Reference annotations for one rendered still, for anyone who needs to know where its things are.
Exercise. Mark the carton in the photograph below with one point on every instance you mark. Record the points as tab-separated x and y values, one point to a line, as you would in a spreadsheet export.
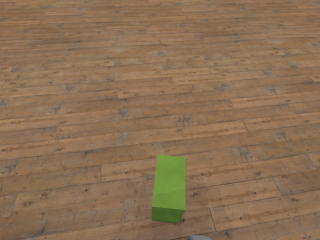
169	192

